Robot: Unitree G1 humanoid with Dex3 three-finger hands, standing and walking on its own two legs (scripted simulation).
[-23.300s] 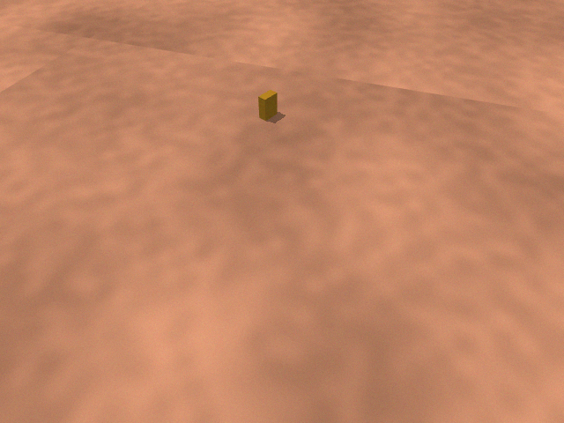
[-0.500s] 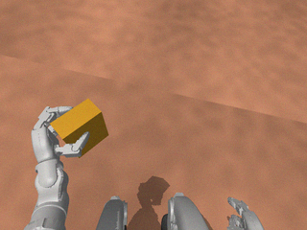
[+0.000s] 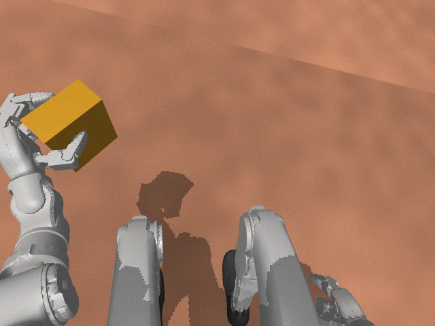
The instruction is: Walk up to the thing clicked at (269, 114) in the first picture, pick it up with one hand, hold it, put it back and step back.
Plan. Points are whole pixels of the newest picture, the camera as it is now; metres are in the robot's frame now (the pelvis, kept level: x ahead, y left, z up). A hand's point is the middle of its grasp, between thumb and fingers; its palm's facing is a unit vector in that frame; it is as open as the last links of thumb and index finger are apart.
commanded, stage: crouch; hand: left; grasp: from the side
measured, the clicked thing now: (77, 130) +0.47 +0.23 -0.08
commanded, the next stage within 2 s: lower in 0.98 s
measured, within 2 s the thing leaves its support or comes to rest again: neither
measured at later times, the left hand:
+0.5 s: hand (74, 153) +0.46 +0.27 -0.18, palm faces +0.36 -0.93 -0.03, open 9.6 cm
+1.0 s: hand (79, 160) +0.46 +0.28 -0.24, palm faces +0.37 -0.93 -0.02, open 9.6 cm
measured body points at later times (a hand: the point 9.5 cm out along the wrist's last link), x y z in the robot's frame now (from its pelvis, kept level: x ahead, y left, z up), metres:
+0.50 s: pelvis -0.02 +0.01 -0.10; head +0.20 +0.08 +0.28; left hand +0.43 +0.32 -0.17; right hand +0.05 -0.26 -0.21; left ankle +0.07 +0.12 -0.41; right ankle +0.10 -0.12 -0.41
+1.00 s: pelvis -0.02 +0.01 -0.14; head +0.22 +0.10 +0.23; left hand +0.44 +0.33 -0.24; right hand +0.05 -0.27 -0.22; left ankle +0.07 +0.12 -0.41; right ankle +0.10 -0.12 -0.41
